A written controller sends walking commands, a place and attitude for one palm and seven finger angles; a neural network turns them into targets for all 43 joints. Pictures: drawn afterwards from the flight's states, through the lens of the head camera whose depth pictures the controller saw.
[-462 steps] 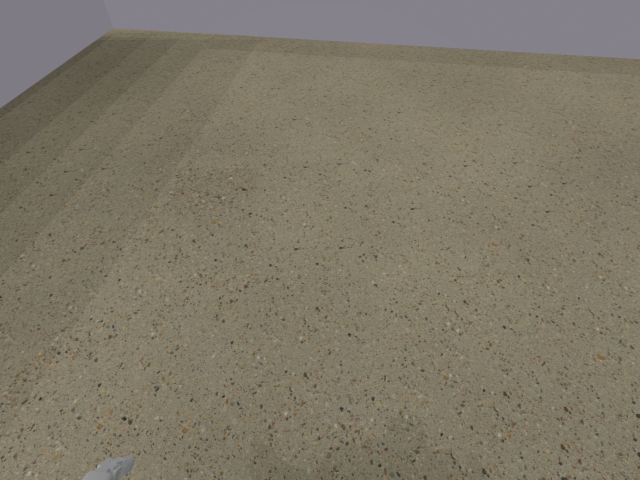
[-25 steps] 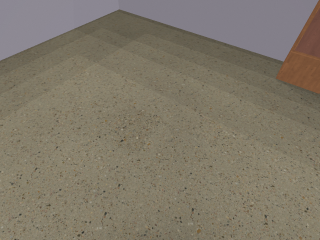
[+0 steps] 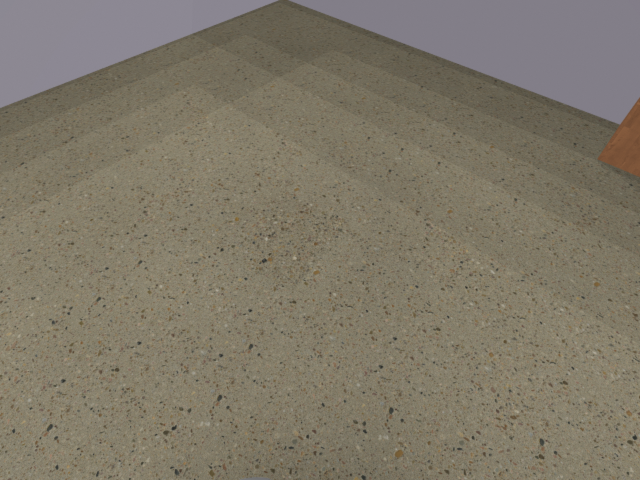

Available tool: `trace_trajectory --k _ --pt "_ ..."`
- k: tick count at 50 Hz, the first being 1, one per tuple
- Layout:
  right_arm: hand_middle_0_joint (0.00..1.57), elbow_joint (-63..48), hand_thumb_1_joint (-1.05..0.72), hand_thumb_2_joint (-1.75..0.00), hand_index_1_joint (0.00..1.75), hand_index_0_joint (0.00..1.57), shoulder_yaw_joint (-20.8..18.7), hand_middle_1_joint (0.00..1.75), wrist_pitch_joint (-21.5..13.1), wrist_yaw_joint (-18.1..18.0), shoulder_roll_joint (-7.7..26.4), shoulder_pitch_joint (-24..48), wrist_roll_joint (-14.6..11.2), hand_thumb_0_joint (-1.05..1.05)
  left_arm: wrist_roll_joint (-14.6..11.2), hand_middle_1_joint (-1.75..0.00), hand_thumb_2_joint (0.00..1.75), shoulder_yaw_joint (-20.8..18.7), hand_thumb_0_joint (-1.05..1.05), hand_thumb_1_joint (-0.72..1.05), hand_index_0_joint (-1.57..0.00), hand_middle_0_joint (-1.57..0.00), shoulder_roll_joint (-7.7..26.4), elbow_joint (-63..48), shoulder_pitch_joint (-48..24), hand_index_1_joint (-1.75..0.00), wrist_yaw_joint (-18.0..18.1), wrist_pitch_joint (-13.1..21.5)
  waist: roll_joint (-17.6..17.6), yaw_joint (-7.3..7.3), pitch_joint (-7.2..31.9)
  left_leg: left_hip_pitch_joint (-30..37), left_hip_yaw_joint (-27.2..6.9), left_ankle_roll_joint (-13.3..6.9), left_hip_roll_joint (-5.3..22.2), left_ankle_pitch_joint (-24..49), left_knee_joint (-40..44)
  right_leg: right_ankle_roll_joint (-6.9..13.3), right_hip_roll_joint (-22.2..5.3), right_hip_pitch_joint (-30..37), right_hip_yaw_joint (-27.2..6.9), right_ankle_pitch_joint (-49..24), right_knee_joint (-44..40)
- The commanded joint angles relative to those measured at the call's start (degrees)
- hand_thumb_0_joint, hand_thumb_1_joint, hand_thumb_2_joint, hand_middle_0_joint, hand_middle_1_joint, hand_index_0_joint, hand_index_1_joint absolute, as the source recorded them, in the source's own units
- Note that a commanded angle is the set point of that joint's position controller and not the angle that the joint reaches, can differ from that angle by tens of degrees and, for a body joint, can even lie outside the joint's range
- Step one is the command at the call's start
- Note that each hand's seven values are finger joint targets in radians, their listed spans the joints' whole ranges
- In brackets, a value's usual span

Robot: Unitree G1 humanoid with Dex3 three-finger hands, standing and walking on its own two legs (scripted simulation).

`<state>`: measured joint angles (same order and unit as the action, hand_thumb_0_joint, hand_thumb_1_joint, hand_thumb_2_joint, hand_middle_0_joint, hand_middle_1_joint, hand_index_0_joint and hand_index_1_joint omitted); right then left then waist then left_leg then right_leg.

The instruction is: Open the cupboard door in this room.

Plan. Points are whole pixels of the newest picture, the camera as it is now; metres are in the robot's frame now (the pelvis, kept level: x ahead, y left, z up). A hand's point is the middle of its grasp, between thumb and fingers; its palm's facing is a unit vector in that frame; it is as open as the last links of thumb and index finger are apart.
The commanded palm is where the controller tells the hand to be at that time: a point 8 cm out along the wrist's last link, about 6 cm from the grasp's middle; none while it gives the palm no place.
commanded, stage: turn or walk to find it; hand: left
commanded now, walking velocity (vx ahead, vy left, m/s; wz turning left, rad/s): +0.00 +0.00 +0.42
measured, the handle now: out of the picture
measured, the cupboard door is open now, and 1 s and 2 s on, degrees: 0 0 0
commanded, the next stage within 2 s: none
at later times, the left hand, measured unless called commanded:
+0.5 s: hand out of the picture +0.05 +0.23 -0.15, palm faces +0.18 -0.94 -0.27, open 7.4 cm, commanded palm none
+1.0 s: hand out of the picture -0.11 +0.11 -0.15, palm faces +0.44 -0.86 -0.27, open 7.4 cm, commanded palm none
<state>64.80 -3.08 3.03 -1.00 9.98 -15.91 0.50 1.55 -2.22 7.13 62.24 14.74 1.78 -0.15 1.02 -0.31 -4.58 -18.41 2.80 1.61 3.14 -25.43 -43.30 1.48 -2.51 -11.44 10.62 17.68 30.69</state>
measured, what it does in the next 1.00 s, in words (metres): steps on the spot, turning left: right foot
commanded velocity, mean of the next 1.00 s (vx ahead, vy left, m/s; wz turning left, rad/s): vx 0.00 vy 0.00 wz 0.42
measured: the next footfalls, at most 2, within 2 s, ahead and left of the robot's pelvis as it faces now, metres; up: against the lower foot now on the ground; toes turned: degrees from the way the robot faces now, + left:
right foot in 0.60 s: +0.02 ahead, -0.13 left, +0.00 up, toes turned +9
left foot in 1.18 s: -0.12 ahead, +0.06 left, +0.00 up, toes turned +34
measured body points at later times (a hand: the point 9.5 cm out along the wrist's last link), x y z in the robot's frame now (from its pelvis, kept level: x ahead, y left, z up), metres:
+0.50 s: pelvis -0.03 +0.00 +0.01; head +0.01 +0.00 +0.46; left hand +0.04 +0.28 -0.13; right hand +0.06 -0.23 -0.14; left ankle +0.00 +0.12 -0.73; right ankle -0.03 -0.15 -0.69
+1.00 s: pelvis -0.05 -0.07 +0.01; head +0.00 -0.09 +0.46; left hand -0.13 +0.15 -0.13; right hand +0.10 -0.29 -0.16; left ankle -0.16 +0.07 -0.66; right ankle -0.02 -0.14 -0.73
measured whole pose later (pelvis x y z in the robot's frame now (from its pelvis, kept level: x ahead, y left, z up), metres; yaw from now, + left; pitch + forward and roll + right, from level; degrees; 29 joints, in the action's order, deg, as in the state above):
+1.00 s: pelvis -0.05 -0.07 +0.01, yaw +24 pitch +0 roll +3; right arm 58.9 -4.8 5.2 0.4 14.6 -11.3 1.2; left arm 1.5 -1.8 8.5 56.0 16.0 1.3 0.3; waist 1.7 -1.1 -4.3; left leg -23.0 -0.9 4.7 2.6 -23.6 -58.2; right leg 3.5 -5.1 -12.7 14.1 16.2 28.6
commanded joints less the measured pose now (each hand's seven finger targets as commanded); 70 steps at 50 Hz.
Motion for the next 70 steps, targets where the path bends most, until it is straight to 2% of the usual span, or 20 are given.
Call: trace_trajectory --k 1,3,5,8,12,22,28,29,30,31,35,39,50,54,57,58,60,61,65,70 --pt "0.2 -5.22 -0.9 -0.9 0.3 0.2 -0.33 0.3 -1.9 0.24 2.05 0.13 -0.3 0.0 0.23 -0.3 0.9 -2.74 0.0 0.9 -0.2 -0.2 12.13 -3.3 1.21 -0.3 0.71 0.41 -8.56 -0.29 3.06 -0.65 1.07 0.3 0.47 2.42 5.31 6.87 -17.24 2.84 -10.55 -27.74 -6.07" --pt "0.2 -4.92 -0.9 -0.9 0.3 0.2 -0.6 0.3 -2.45 0.38 3.23 -2.76 -0.06 0.0 -0.48 -0.3 0.9 -2.87 0.0 0.9 -0.2 -0.2 11.74 -3.85 0.15 -0.3 0.49 -0.04 -4.44 1.48 5.19 8.3 0.64 -0.2 0.89 14.81 16.55 2.57 -14.75 -1.61 -6.2 -20.37 0.55" --pt "0.2 -5.76 -0.9 -0.9 0.3 0.2 -2.09 0.3 -2.95 0.03 11.14 -5.25 0.77 0.0 -1.09 -0.3 0.9 -1.82 0.0 0.9 -0.2 -0.2 7.11 -6.94 -0.47 -0.3 0.08 -0.97 18.59 2.57 4.96 12.89 -23.95 -9.95 18.54 37.23 26.65 -4.71 -2.71 -16.82 -1.09 14.81 20.36" --pt "0.2 -7.3 -0.9 -0.9 0.3 0.2 -1.88 0.3 -2.77 -0.62 9.67 -0.97 0.93 0.0 -0.14 -0.3 0.9 -2.24 0.0 0.9 -0.2 -0.2 8.62 -7.05 -4.58 -0.3 0.0 -2.02 10.63 2.06 1.58 4.72 -21.71 -11.12 15.63 20.08 29.1 -3.51 -3.94 -17.76 -9.44 11.59 32.44" --pt "0.2 -8.93 -0.9 -0.9 0.3 0.2 -1.8 0.3 -3.36 -0.7 10.08 1.13 0.81 0.0 -0.14 -0.3 0.9 -2.21 0.0 0.9 -0.2 -0.2 8.28 -7.01 -3.24 -0.3 -0.68 -1.4 3.8 1.04 4.45 9.84 -16.11 -9.77 11.25 25.41 27.37 -4.95 -2.96 -19.24 -9.6 4.91 32.99" --pt "0.2 -11.22 -0.9 -0.9 0.3 0.2 -3.2 0.3 -2.41 0.21 12.06 0.48 1.2 0.0 -0.64 -0.3 0.9 -1.99 0.0 0.9 -0.2 -0.2 8.86 -11.76 -7.85 -0.3 -0.44 -1.6 8.04 2.92 6.54 10.67 -20.27 -11.49 10.75 26.99 25.6 -5.84 -1.3 -15.31 -9.73 8.52 20.04" --pt "0.2 -13.71 -0.9 -0.9 0.3 0.2 -3.75 0.3 -1.53 0.83 12.23 4.79 0.9 0.0 -1.01 -0.3 0.9 -2.4 0.0 0.9 -0.2 -0.2 10.36 -10.51 0.69 -0.3 -0.31 -0.73 6.89 -1.16 8.2 -1.27 -19.36 -7.44 5.49 19.81 20.74 -4.44 0.75 3.75 -7.23 -3.33 -4.15" --pt "0.2 -14.36 -0.9 -0.9 0.3 0.2 -3.52 0.3 -1.38 1.02 9.87 4.68 0.49 0.0 -0.58 -0.3 0.9 -2.99 0.0 0.9 -0.2 -0.2 12.87 -10.3 3.13 -0.3 -0.07 -0.24 0.57 -2.07 8.97 -8.09 -16.11 -4.44 1.76 12.39 15.11 -2.99 -4.45 10.73 -11.76 -3.46 -11.33" --pt "0.2 -15.68 -0.9 -0.9 0.3 0.2 -2.72 0.3 -1.26 1.21 5.49 4.0 0.21 0.0 0.46 -0.3 0.9 -4.1 0.0 0.9 -0.2 -0.2 18.56 -11.09 2.84 -0.3 0.41 0.25 -16.77 -2.37 7.12 -19.15 -6.99 0.12 -6.52 -0.81 0.68 2.55 -19.9 13.15 -29.58 2.27 -17.35" --pt "0.2 -16.19 -0.9 -0.9 0.3 0.2 -3.4 0.3 -0.86 1.1 8.53 6.64 0.81 0.0 -0.16 -0.3 0.9 -3.74 0.0 0.9 -0.2 -0.2 19.62 -12.67 0.16 -0.3 0.53 -0.12 -16.38 -2.86 4.71 -16.78 -7.34 0.17 -5.67 -6.7 -12.0 6.66 -26.09 1.3 -32.49 0.78 -19.07" --pt "0.2 -11.52 -0.9 -0.9 0.3 0.2 -3.44 0.3 0.55 1.89 7.81 0.65 1.24 0.0 -0.63 -0.3 0.9 -2.11 0.0 0.9 -0.2 -0.2 12.39 -14.23 -8.51 -0.3 0.16 0.78 -8.65 3.05 -0.46 -14.65 -7.12 1.01 -3.06 5.56 -27.03 2.94 -14.37 -4.89 -15.4 -5.53 -16.43" --pt "0.2 -10.54 -0.9 -0.9 0.3 0.2 -3.04 0.3 0.51 1.83 7.54 0.73 0.97 0.0 -0.77 -0.3 0.9 -1.83 0.0 0.9 -0.2 -0.2 11.33 -12.16 -1.92 -0.3 0.11 1.37 -10.36 0.93 2.49 -15.55 -5.63 2.83 -2.51 8.58 -27.03 2.59 -12.94 3.3 -10.92 -16.95 -13.65" --pt "0.2 -11.93 -0.9 -0.9 0.3 0.2 -1.0 0.3 -0.13 1.37 6.41 9.49 0.28 0.0 0.3 -0.3 0.9 -2.51 0.0 0.9 -0.2 -0.2 14.2 -7.74 6.34 -0.3 0.43 0.98 -10.68 -3.25 5.8 -9.92 -1.86 2.46 -0.47 -1.62 -8.23 7.6 -19.07 11.0 -11.42 -30.36 -9.97" --pt "0.2 -12.33 -0.9 -0.9 0.3 0.2 -0.59 0.3 -0.73 1.3 5.95 9.72 -0.24 0.0 0.49 -0.3 0.9 -2.9 0.0 0.9 -0.2 -0.2 15.68 -6.93 5.44 -0.3 0.17 0.54 -11.85 -2.98 6.95 -3.43 0.81 1.05 -1.27 -1.76 0.7 7.77 -19.63 8.78 -9.94 -29.75 -8.28" --pt "0.2 -11.59 -0.9 -0.9 0.3 0.2 -0.68 0.3 -1.38 1.22 6.61 5.93 -0.1 0.0 0.0 -0.3 0.9 -3.19 0.0 0.9 -0.2 -0.2 15.99 -6.92 2.38 -0.3 0.03 0.17 -10.82 0.12 7.93 5.75 2.32 0.16 -1.11 8.11 13.4 4.25 -18.5 3.43 -5.97 -22.77 -4.16" --pt "0.2 -11.15 -0.9 -0.9 0.3 0.2 -0.96 0.3 -1.83 1.35 7.99 4.08 -0.05 0.0 -0.41 -0.3 0.9 -3.1 0.0 0.9 -0.2 -0.2 15.1 -7.07 1.39 -0.3 -0.09 -0.15 -6.05 1.49 8.66 12.17 0.23 -0.52 0.19 14.75 20.63 1.38 -16.39 -1.22 -3.22 -17.56 1.18" --pt "0.2 -11.43 -0.9 -0.9 0.3 0.2 -2.93 0.3 -1.91 0.7 17.05 1.58 0.62 0.0 -0.65 -0.3 0.9 -1.59 0.0 0.9 -0.2 -0.2 9.61 -10.53 -0.48 -0.3 -0.45 -1.15 17.03 3.49 5.99 17.28 -23.9 -10.52 19.89 35.32 27.26 -5.37 -4.78 -21.25 -1.01 18.1 21.8" --pt "0.2 -11.02 -0.9 -0.9 0.3 0.2 -2.79 0.3 -1.43 0.61 17.04 1.56 0.79 0.0 -0.34 -0.3 0.9 -1.83 0.0 0.9 -0.2 -0.2 11.23 -10.94 -2.54 -0.3 -0.4 -1.79 10.9 3.63 5.01 12.08 -20.84 -13.26 21.06 32.06 26.96 -4.5 -5.14 -18.87 -5.46 17.29 27.73" --pt "0.2 -12.99 -0.9 -0.9 0.3 0.2 -1.32 0.3 -2.27 -0.32 12.54 9.03 0.69 0.0 -0.21 -0.3 0.9 -2.39 0.0 0.9 -0.2 -0.2 11.29 -8.57 -1.16 -0.3 -1.17 -2.02 8.58 -0.13 2.11 9.97 -13.03 -10.01 11.21 33.04 25.72 -5.69 -4.37 -20.29 -8.63 6.09 33.42" --pt "0.2 -12.55 -0.9 -0.9 0.3 0.2 -1.74 0.3 -2.86 -0.17 12.34 4.77 0.38 0.0 -0.43 -0.3 0.9 -2.24 0.0 0.9 -0.2 -0.2 11.26 -9.37 -2.3 -0.3 -0.98 -1.72 6.32 0.73 5.37 14.52 -12.49 -9.9 9.64 40.14 24.58 -6.99 -3.52 -19.92 -9.12 3.77 32.08"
